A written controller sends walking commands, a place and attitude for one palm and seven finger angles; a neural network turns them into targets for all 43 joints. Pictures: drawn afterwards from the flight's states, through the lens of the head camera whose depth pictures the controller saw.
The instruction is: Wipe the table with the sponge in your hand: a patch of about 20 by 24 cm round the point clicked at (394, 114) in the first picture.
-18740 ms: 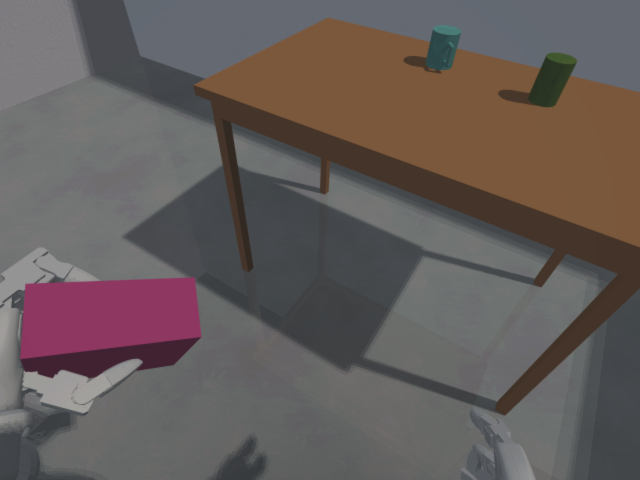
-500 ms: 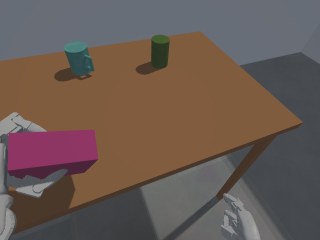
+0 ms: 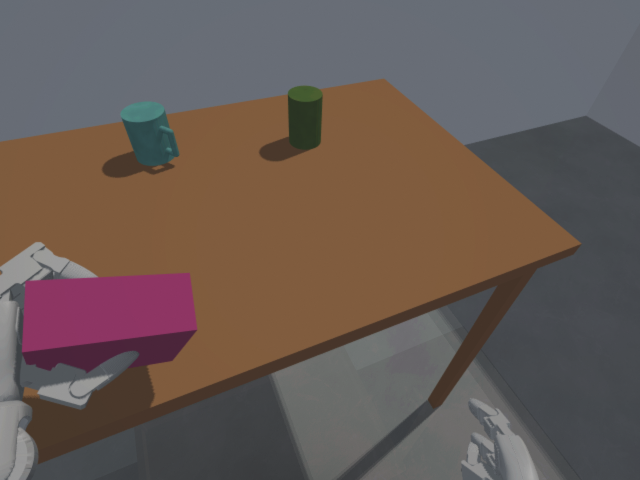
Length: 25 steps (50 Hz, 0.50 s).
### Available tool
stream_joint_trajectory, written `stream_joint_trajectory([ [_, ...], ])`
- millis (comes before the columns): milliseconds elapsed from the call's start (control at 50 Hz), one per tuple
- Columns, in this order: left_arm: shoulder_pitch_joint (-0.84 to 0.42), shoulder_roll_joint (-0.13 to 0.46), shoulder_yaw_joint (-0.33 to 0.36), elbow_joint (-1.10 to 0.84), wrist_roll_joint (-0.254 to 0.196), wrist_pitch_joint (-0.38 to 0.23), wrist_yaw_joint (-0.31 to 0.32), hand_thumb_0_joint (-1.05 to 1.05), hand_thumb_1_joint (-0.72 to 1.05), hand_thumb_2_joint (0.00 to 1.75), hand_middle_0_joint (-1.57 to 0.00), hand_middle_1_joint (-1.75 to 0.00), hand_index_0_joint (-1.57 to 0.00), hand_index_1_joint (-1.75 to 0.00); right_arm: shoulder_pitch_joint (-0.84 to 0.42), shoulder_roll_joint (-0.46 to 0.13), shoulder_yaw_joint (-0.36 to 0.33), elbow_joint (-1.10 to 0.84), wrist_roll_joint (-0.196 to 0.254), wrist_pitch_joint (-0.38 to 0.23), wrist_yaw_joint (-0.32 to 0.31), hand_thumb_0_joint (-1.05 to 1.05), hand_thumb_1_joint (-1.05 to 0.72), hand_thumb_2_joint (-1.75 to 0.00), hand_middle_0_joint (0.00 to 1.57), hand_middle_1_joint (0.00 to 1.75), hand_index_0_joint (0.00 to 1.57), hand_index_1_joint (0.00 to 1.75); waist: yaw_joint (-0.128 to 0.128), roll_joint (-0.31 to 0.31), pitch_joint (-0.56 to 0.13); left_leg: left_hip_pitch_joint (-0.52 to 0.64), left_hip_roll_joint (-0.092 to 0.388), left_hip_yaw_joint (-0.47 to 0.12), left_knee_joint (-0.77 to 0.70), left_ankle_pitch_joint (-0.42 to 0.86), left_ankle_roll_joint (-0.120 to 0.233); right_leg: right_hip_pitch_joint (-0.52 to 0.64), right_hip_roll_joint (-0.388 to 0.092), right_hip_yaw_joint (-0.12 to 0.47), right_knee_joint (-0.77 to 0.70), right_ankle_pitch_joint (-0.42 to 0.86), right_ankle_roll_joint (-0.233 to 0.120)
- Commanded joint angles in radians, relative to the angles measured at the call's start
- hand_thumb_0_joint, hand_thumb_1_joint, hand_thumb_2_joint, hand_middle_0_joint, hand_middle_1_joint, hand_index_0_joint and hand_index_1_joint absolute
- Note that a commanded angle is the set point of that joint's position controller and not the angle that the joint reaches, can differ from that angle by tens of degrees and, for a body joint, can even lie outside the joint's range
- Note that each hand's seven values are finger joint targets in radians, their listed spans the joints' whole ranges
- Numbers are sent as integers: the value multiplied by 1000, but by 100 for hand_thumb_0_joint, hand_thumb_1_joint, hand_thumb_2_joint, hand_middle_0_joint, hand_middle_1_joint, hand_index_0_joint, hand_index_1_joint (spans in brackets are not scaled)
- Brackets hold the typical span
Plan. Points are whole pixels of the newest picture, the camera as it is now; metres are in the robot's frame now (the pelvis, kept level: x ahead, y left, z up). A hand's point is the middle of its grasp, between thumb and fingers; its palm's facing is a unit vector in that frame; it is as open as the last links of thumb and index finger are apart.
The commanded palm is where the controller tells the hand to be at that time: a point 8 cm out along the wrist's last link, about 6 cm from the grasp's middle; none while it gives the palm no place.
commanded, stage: look again from close up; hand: left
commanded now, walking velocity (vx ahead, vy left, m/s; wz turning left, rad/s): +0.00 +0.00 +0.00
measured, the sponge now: (136, 325) +0.23 +0.21 +0.13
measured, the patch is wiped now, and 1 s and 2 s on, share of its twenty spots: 0.00 0.00 0.00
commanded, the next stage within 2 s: come to a stop and stand still in 0.04 s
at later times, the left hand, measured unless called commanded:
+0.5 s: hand (90, 325) +0.23 +0.25 +0.14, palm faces +0.29 -0.88 -0.38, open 9.8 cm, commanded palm +0.18 +0.29 +0.17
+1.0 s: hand (69, 285) +0.26 +0.28 +0.15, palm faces +0.37 -0.84 -0.39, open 9.8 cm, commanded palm +0.20 +0.31 +0.17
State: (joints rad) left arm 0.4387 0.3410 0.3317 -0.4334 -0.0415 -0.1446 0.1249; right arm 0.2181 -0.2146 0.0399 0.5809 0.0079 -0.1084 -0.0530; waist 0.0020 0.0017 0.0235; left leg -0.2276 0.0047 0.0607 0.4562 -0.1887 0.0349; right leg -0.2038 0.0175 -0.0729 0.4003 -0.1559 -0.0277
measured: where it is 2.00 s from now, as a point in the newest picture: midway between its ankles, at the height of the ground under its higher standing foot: outside the picture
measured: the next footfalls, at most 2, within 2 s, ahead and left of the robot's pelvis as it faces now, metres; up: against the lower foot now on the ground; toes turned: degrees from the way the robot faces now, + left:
none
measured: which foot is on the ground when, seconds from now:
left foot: down 0.00-1.00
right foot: down 0.00-1.00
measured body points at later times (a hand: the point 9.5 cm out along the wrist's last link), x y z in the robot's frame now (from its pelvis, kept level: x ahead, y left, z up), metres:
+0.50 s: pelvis +0.01 +0.02 +0.00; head +0.03 +0.03 +0.45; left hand +0.21 +0.29 +0.16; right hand +0.17 -0.21 -0.08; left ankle +0.04 +0.09 -0.74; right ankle +0.04 -0.10 -0.74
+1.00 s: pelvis +0.05 +0.03 +0.00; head +0.08 +0.06 +0.45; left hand +0.24 +0.32 +0.17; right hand +0.24 -0.19 -0.06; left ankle +0.04 +0.09 -0.74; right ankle +0.04 -0.10 -0.74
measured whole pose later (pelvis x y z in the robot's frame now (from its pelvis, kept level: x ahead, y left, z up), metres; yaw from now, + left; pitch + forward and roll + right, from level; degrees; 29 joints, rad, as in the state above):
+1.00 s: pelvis +0.05 +0.03 +0.00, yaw +0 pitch -1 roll -1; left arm 0.45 0.39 0.38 -0.52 -0.04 -0.19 0.10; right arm 0.16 -0.18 0.02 0.55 0.01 -0.12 -0.03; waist 0.03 -0.06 0.09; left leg -0.20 -0.03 0.07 0.48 -0.27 0.07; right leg -0.19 -0.01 -0.06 0.44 -0.24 0.01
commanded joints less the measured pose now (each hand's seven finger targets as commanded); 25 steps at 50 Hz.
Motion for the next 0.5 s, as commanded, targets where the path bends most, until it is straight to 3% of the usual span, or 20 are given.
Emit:
stream_joint_trajectory([
  [0, -112, 159, 90, -215, -11, -56, 19, 0, 10, 130, -120, -160, -120, -160, -119, -121, -49, -166, 6, -64, -7, 0, -90, -90, 20, 30, 20, 30, -2, 32, -91, 8, 100, -140, -107, -106, -9, 3, -111, 142, -105, -68, -5],
  [40, -119, 189, 108, -234, -7, -53, 24, 0, 10, 130, -120, -160, -120, -160, -135, -123, -48, -163, 9, -65, -9, 0, -90, -90, 20, 30, 20, 30, -1, 60, -104, 35, 102, -140, -110, -86, -10, 2, -113, 143, -95, -48, -5],
  [60, -117, 147, 73, -232, -10, -55, 20, 0, 10, 130, -120, -160, -120, -160, -125, -118, -44, -162, 3, -64, -8, 0, -90, -90, 20, 30, 20, 30, -1, 55, -101, 20, 103, -143, -117, -88, -8, 13, -105, 129, -90, -40, -3],
  [120, -121, 164, 89, -230, -13, -49, 20, 0, 10, 130, -120, -160, -120, -160, -127, -118, -46, -165, 5, -68, -8, 0, -90, -90, 20, 30, 20, 30, 0, 35, -98, 17, 102, -143, -112, -68, -10, 26, -111, 141, -97, -18, -3],
  [140, -119, 189, 109, -237, -11, -48, 25, 0, 10, 130, -120, -160, -120, -160, -136, -122, -47, -161, 10, -66, -10, 0, -90, -90, 20, 30, 20, 30, 1, 58, -101, 27, 102, -144, -115, -67, -12, 21, -112, 140, -92, -23, -4],
  [160, -1099, 968, 652, -444, 154, -156, 18, 0, 10, 130, -120, -160, -120, -160, 9, -125, -59, -124, -37, -97, -4, 0, -90, -90, 20, 30, 20, 30, 30, -126, 114, -170, 102, -58, 31, 3, 6, -134, -113, 160, -165, 24, 99],
  [180, -516, 368, 284, 142, 48, -122, -28, 0, 10, 130, -120, -160, -120, -160, -58, -25, -22, -77, -7, -80, -2, 0, -90, -90, 20, 30, 20, 30, 20, -108, -135, 1, 17, -77, 42, 14, 5, -96, -170, 185, -123, -81, -4],
  [200, -238, 270, 214, 75, 1, -123, -27, 0, 10, 130, -120, -160, -120, -160, -65, -71, -65, -137, -3, -90, 2, 0, -90, -90, 20, 30, 20, 30, 66, -60, -43, 1, 35, -73, 30, -28, -19, -82, -152, 280, -196, -86, 16],
  [220, -188, 193, 136, 59, -13, -127, -35, 0, 10, 130, -120, -160, -120, -160, -45, -103, -74, -149, 6, -95, 13, 0, -90, -90, 20, 30, 20, 30, 42, 22, -108, 12, 14, -70, -9, -71, -19, -15, -164, 270, -158, -145, -9],
  [240, -124, 119, 71, 20, -33, -143, -45, 0, 10, 130, -120, -160, -120, -160, -85, -97, -73, -143, 17, -103, 26, 0, -90, -90, 20, 30, 20, 30, 45, 155, -149, 56, 29, -54, -47, -93, -8, -10, -140, 221, -103, -156, -10],
  [280, -91, 134, 43, -132, -23, -158, -37, 0, 10, 130, -120, -160, -120, -160, -74, -111, -69, -154, 10, -101, 43, 0, -90, -90, 20, 30, 20, 30, 46, 164, -147, -7, 55, -83, -95, -157, 2, 24, -108, 185, -73, -194, 10],
  [320, -80, 138, 25, -189, -12, -157, -31, 0, 10, 130, -120, -160, -120, -160, -81, -107, -62, -163, 12, -107, 47, 0, -90, -90, 20, 30, 20, 30, 46, 61, -101, -79, 62, -108, -132, -243, 7, 30, -82, 173, -74, -250, 19],
  [360, -93, 179, 73, -201, -3, -150, -18, 0, 10, 130, -120, -160, -120, -160, -96, -110, -59, -167, 16, -111, 39, 0, -90, -90, 20, 30, 20, 30, 40, -24, -81, -108, 83, -131, -167, -302, 11, 32, -60, 124, -45, -254, 21],
  [400, -141, 232, 139, -211, 2, -152, -9, 0, 10, 130, -120, -160, -120, -160, -92, -113, -63, -171, 12, -114, 25, 0, -90, -90, 20, 30, 20, 30, 36, -71, -63, -113, 83, -143, -170, -291, 9, 22, -51, 124, -46, -238, 22],
  [420, -158, 247, 165, -207, 1, -154, -6, 0, 10, 130, -120, -160, -120, -160, -91, -111, -63, -170, 10, -116, 18, 0, -90, -90, 20, 30, 20, 30, 33, -65, -56, -110, 82, -146, -165, -279, 10, 18, -54, 132, -49, -224, 20],
  [440, -194, 306, 221, -226, 4, -152, 2, 0, 10, 130, -120, -160, -120, -160, -109, -114, -59, -159, 9, -113, 15, 0, -90, -90, 20, 30, 20, 30, 31, -30, -57, -93, 89, -139, -174, -284, 9, 4, -43, 123, -30, -213, 22],
  [460, -209, 248, 182, -211, 2, -158, -1, 0, 10, 130, -120, -160, -120, -160, -98, -107, -60, -159, 6, -112, 8, 0, -90, -90, 20, 30, 20, 30, 24, 11, -65, -111, 96, -160, -182, -284, 18, 36, -52, 108, -8, -174, 18],
  [480, -231, 245, 174, -229, 2, -162, -2, 0, 10, 130, -120, -160, -120, -160, -93, -106, -61, -162, 8, -116, 7, 0, -90, -90, 20, 30, 20, 30, 26, 70, -71, -104, 97, -164, -186, -247, 15, 57, -47, 110, 17, -115, 13],
])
